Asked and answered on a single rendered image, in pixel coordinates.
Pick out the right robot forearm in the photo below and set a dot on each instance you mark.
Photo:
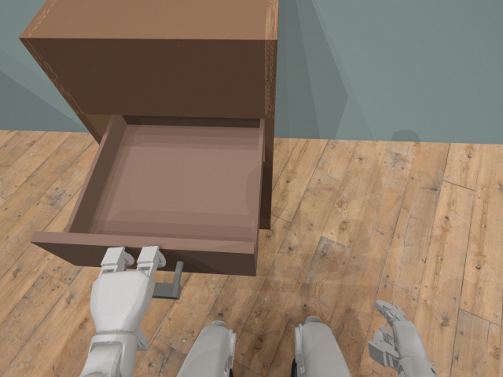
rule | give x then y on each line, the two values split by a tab
416	367

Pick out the robot right thigh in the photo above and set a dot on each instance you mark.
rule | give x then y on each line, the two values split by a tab
318	351

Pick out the left robot forearm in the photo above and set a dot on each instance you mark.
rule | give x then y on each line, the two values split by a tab
111	354

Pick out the cabinet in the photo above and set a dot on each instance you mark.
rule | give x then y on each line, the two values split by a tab
188	58

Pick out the drawer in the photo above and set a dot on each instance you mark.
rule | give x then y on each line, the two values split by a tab
190	185

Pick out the robot left thigh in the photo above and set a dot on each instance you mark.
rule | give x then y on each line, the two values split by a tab
211	353

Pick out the robot right hand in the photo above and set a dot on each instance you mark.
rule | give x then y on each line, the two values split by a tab
389	347

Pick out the robot thigh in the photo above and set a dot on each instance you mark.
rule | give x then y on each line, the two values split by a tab
318	351
211	353

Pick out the handle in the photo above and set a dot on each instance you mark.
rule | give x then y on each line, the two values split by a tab
168	290

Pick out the robot left hand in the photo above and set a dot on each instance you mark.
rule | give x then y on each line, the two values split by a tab
119	299

